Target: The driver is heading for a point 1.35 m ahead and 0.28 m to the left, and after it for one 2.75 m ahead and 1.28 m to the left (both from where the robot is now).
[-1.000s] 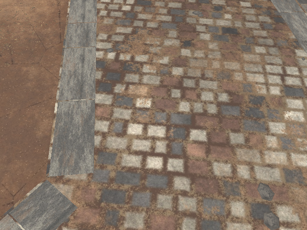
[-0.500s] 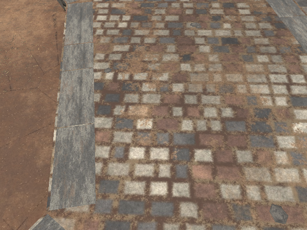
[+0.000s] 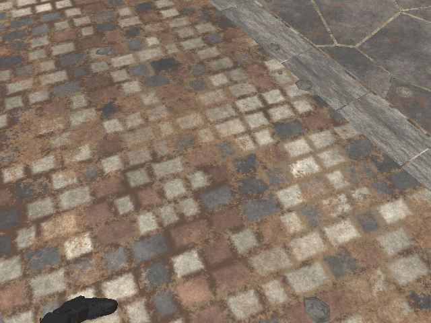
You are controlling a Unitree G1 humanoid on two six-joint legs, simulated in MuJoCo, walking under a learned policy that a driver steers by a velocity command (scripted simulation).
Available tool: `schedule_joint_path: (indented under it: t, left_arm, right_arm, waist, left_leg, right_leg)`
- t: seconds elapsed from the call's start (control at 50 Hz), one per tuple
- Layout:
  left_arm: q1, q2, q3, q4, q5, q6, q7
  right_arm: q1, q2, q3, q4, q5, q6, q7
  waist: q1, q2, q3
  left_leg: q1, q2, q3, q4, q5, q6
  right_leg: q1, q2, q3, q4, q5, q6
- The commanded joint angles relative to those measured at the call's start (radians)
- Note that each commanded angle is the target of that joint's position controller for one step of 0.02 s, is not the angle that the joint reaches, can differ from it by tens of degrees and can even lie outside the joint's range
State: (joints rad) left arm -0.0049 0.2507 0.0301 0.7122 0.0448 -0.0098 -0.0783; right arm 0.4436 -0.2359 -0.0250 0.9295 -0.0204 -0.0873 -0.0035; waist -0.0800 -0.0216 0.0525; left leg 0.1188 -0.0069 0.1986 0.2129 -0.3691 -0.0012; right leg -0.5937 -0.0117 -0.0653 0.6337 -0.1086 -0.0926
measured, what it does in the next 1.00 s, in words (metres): walks ahead, turning left: right foot, then left foot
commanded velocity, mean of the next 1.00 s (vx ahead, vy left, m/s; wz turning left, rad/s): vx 0.50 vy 0.00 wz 0.35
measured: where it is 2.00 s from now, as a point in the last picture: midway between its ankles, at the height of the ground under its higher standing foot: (141, 155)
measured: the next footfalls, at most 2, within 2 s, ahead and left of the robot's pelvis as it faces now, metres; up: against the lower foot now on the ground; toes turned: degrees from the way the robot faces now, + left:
right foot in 0.06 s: +0.19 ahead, -0.09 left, +0.00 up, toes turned -4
left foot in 0.58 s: +0.47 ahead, +0.10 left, +0.00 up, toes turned +18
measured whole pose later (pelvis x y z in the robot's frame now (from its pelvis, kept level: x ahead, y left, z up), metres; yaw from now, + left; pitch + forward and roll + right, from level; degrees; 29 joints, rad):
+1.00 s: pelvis +0.55 +0.08 +0.01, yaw +26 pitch +1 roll +1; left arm 0.06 0.26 0.02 0.75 0.04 -0.02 -0.03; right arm 0.41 -0.27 -0.06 0.90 -0.01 -0.06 0.00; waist -0.07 -0.04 0.05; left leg 0.01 -0.15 -0.12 0.25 -0.27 0.12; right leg -0.64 -0.09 0.01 0.69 -0.02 0.03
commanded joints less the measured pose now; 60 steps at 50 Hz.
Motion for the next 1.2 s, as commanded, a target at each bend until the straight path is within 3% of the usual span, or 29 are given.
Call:
schedule_joint_path:
  t: [0.02, 0.04, 0.06, 0.08, 0.1, 0.12, 0.16, 0.22, 0.34, 0.44, 0.5, 0.54, 0.58, 0.6, 0.62, 0.64, 0.68, 0.7, 0.74, 0.8, 0.9, 1.0, 1.04, 1.1, 1.12, 1.14, 1.16, 1.18, 1.2]
  left_arm:
    - [0.114, 0.084, 0.021, -0.015, 0.009, -0.021, 0.023]
    - [0.266, 0.108, 0.033, 0.039, 0.02, -0.032, 0.034]
    - [0.43, 0.184, 0.055, 0.077, 0.039, -0.038, 0.052]
    - [0.437, 0.275, 0.073, 0.073, 0.032, -0.036, 0.063]
    - [0.447, 0.251, 0.078, 0.068, -0.013, -0.027, 0.075]
    - [0.345, 0.203, 0.062, 0.084, -0.02, -0.033, 0.08]
    - [0.259, 0.097, 0.033, 0.09, -0.019, -0.056, 0.073]
    - [0.27, 0.071, 0.026, 0.115, -0.025, -0.085, 0.072]
    - [0.332, 0.069, 0.026, 0.162, -0.028, -0.103, 0.079]
    - [0.408, 0.093, 0.024, 0.203, -0.029, -0.098, 0.096]
    - [0.423, 0.122, 0.028, 0.221, -0.024, -0.084, 0.109]
    - [0.407, 0.155, 0.035, 0.221, -0.018, -0.069, 0.118]
    - [0.385, 0.177, 0.041, 0.206, -0.018, -0.051, 0.115]
    - [0.392, 0.138, 0.031, 0.172, -0.018, -0.056, 0.108]
    - [0.406, 0.065, 0.022, 0.094, -0.039, -0.065, 0.085]
    - [0.276, 0.129, 0.029, 0.078, -0.023, -0.077, 0.083]
    - [0.258, 0.115, 0.024, 0.07, -0.036, -0.099, 0.08]
    - [0.261, 0.108, 0.025, 0.075, -0.019, -0.083, 0.081]
    - [0.302, 0.092, 0.02, 0.074, 0.004, -0.044, 0.076]
    - [0.231, 0.078, 0.018, 0.04, 0.005, -0.021, 0.066]
    - [0.051, 0.07, 0.01, -0.021, -0.004, -0.021, 0.057]
    - [-0.071, 0.072, 0.0, -0.064, -0.012, -0.038, 0.048]
    - [-0.05, 0.091, 0.005, -0.067, -0.014, -0.045, 0.048]
    - [0.227, 0.139, 0.031, 0.024, -0.02, -0.057, 0.068]
    - [0.381, 0.171, 0.044, 0.064, -0.009, -0.065, 0.081]
    - [0.494, 0.285, 0.073, 0.072, 0.013, -0.066, 0.087]
    - [0.458, 0.26, 0.074, 0.094, -0.018, -0.049, 0.071]
    - [0.346, 0.197, 0.061, 0.073, -0.04, -0.042, 0.062]
    - [0.282, 0.14, 0.049, 0.061, -0.041, -0.043, 0.056]
  right_arm:
    - [0.013, -0.191, -0.034, -0.015, 0.0, 0.006, -0.01]
    - [0.016, -0.187, -0.029, -0.008, 0.008, 0.015, -0.012]
    - [0.018, -0.146, -0.014, -0.037, 0.015, 0.014, -0.007]
    - [0.127, -0.02, 0.01, -0.072, 0.04, 0.017, 0.013]
    - [-0.006, -0.166, -0.032, -0.07, 0.024, 0.02, 0.0]
    - [-0.075, -0.146, -0.032, -0.097, 0.033, 0.012, 0.002]
    - [-0.054, -0.11, -0.029, -0.061, 0.016, 0.022, 0.005]
    - [0.005, -0.059, -0.027, -0.034, -0.008, 0.064, 0.024]
    - [-0.215, -0.039, -0.03, -0.104, -0.005, 0.069, 0.049]
    - [-0.393, -0.021, -0.01, -0.17, -0.012, 0.064, 0.066]
    - [-0.395, -0.041, -0.015, -0.186, -0.016, 0.065, 0.065]
    - [-0.307, -0.067, -0.028, -0.167, -0.018, 0.067, 0.056]
    - [-0.076, -0.123, -0.06, -0.099, -0.028, 0.054, 0.042]
    - [0.038, -0.22, -0.092, -0.079, -0.034, 0.055, 0.025]
    - [-0.03, -0.312, -0.115, -0.104, -0.017, 0.065, 0.022]
    - [-0.026, -0.276, -0.11, -0.101, 0.011, 0.074, 0.019]
    - [-0.116, -0.181, -0.085, -0.093, 0.011, 0.068, 0.008]
    - [-0.158, -0.153, -0.076, -0.098, 0.018, 0.062, 0.005]
    - [-0.166, -0.143, -0.068, -0.1, 0.023, 0.041, 0.006]
    - [-0.125, -0.18, -0.076, -0.092, 0.021, 0.024, 0.007]
    - [-0.025, -0.172, -0.072, -0.073, 0.021, 0.027, 0.008]
    - [0.05, -0.165, -0.061, -0.045, 0.007, 0.022, -0.005]
    - [0.031, -0.183, -0.062, -0.044, 0.001, 0.019, -0.013]
    - [-0.027, -0.209, -0.064, -0.044, -0.007, 0.013, -0.012]
    - [-0.028, -0.191, -0.057, -0.05, -0.006, 0.01, -0.009]
    - [0.068, -0.104, -0.037, -0.08, 0.025, 0.007, -0.001]
    - [0.086, -0.133, -0.042, -0.071, 0.007, 0.004, 0.002]
    - [0.01, -0.155, -0.044, -0.082, -0.02, 0.007, 0.002]
    - [-0.077, -0.153, -0.039, -0.1, -0.024, 0.002, 0.009]
  waist:
    - [0.121, 0.125, -0.069]
    - [0.191, 0.105, -0.151]
    - [0.251, 0.029, -0.275]
    - [0.175, -0.196, -0.427]
    - [0.234, -0.015, -0.388]
    - [0.175, -0.028, -0.203]
    - [0.101, -0.009, -0.063]
    - [0.054, -0.038, -0.038]
    - [0.074, -0.042, 0.037]
    - [0.121, -0.036, 0.064]
    - [0.102, -0.048, 0.037]
    - [0.054, -0.078, -0.028]
    - [-0.053, -0.046, -0.157]
    - [-0.088, 0.069, -0.252]
    - [-0.002, 0.296, -0.317]
    - [-0.047, 0.087, -0.256]
    - [0.039, -0.027, -0.06]
    - [0.075, -0.055, -0.032]
    - [0.111, 0.005, -0.046]
    - [0.101, 0.024, -0.03]
    - [0.026, 0.076, -0.015]
    - [-0.024, 0.088, 0.002]
    - [0.003, 0.097, 0.008]
    - [0.135, 0.088, -0.104]
    - [0.201, 0.053, -0.195]
    - [0.183, -0.15, -0.342]
    - [0.148, -0.218, -0.338]
    - [0.107, -0.093, -0.16]
    - [0.105, -0.005, -0.076]
  left_leg:
    - [-0.03, 0.258, -0.054, 0.236, 1.149, 0.118]
    - [-0.116, 0.236, -0.033, 0.43, 1.083, 0.104]
    - [-0.336, 0.196, -0.04, 0.717, 0.706, 0.094]
    - [-0.715, 0.004, -0.084, 1.11, -0.227, 0.053]
    - [-0.771, -0.001, -0.261, 1.176, -0.139, 0.067]
    - [-0.795, 0.048, -0.276, 1.118, -0.031, 0.078]
    - [-0.697, 0.097, -0.259, 0.981, 0.046, 0.073]
    - [-0.616, 0.096, -0.242, 0.942, 0.084, 0.055]
    - [-0.782, 0.102, -0.208, 0.738, 0.326, 0.04]
    - [-0.747, 0.068, -0.101, 0.476, 0.401, 0.068]
    - [-0.689, 0.012, -0.055, 0.415, 0.292, 0.118]
    - [-0.578, -0.054, -0.026, 0.411, 0.172, 0.164]
    - [-0.277, -0.094, -0.069, 0.295, 0.147, 0.227]
    - [-0.044, 0.11, -0.335, 0.267, 0.068, 0.29]
    - [0.198, 0.364, -0.934, 0.128, 0.126, 0.477]
    - [0.169, 0.336, -0.872, 0.076, 0.15, 0.447]
    - [-0.087, 0.27, -0.646, 0.044, 0.352, 0.356]
    - [-0.172, 0.207, -0.557, 0.03, 0.42, 0.31]
    - [-0.252, 0.17, -0.496, 0.02, 0.561, 0.316]
    - [-0.29, 0.115, -0.448, -0.004, 0.561, 0.293]
    - [-0.202, 0.091, -0.44, -0.003, 0.559, 0.23]
    - [-0.073, 0.135, -0.455, 0.028, 0.65, 0.212]
    - [-0.049, 0.166, -0.464, 0.054, 0.713, 0.195]
    - [-0.053, 0.13, -0.377, 0.321, 1.021, 0.144]
    - [-0.168, 0.09, -0.339, 0.537, 0.875, 0.129]
    - [-0.454, -0.047, -0.261, 0.919, 0.432, 0.077]
    - [-0.652, -0.128, -0.265, 1.066, -0.131, 0.072]
    - [-0.734, -0.043, -0.294, 1.106, -0.057, 0.078]
    - [-0.737, 0.001, -0.284, 1.057, 0.02, 0.075]
  right_leg:
    - [0.26, 0.098, -0.059, -0.078, -0.087, -0.068]
    - [0.487, 0.101, -0.043, -0.153, -0.041, -0.095]
    - [0.774, -0.106, 0.166, -0.154, -0.12, -0.143]
    - [1.063, -0.461, 0.685, -0.21, -0.046, -0.288]
    - [0.951, -0.414, 0.682, -0.279, -0.021, -0.259]
    - [0.788, -0.363, 0.481, -0.314, 0.041, -0.212]
    - [0.561, -0.268, 0.282, -0.386, 0.165, -0.118]
    - [0.445, -0.239, 0.163, -0.463, 0.194, -0.1]
    - [0.489, -0.186, -0.026, -0.512, 0.262, -0.055]
    - [0.587, -0.209, -0.11, -0.488, 0.392, -0.034]
    - [0.699, -0.235, -0.149, -0.375, 0.699, -0.016]
    - [0.74, -0.245, -0.172, -0.196, 0.958, -0.012]
    - [0.625, -0.233, -0.184, 0.185, 0.811, -0.001]
    - [0.401, -0.184, -0.188, 0.503, 0.37, 0.026]
    - [-0.04, 0.069, -0.074, 0.852, -0.448, 0.086]
    - [-0.159, 0.007, 0.108, 0.86, -0.362, 0.073]
    - [-0.11, -0.075, 0.104, 0.679, -0.221, 0.07]
    - [-0.048, -0.094, 0.106, 0.619, -0.206, 0.079]
    - [0.034, -0.103, 0.101, 0.55, -0.216, 0.112]
    - [0.002, -0.1, 0.066, 0.422, -0.139, 0.145]
    - [-0.068, -0.082, 0.048, 0.173, 0.061, 0.146]
    - [-0.056, -0.043, 0.031, 0.001, 0.109, 0.099]
    - [0.009, -0.027, 0.039, -0.057, 0.059, 0.065]
    - [0.345, 0.055, -0.002, -0.155, -0.027, -0.004]
    - [0.563, -0.022, 0.077, -0.167, -0.043, -0.042]
    - [0.847, -0.294, 0.519, -0.189, -0.146, -0.173]
    - [0.858, -0.373, 0.851, -0.355, -0.152, -0.238]
    - [0.718, -0.335, 0.75, -0.367, -0.263, -0.226]
    - [0.596, -0.291, 0.618, -0.384, -0.227, -0.207]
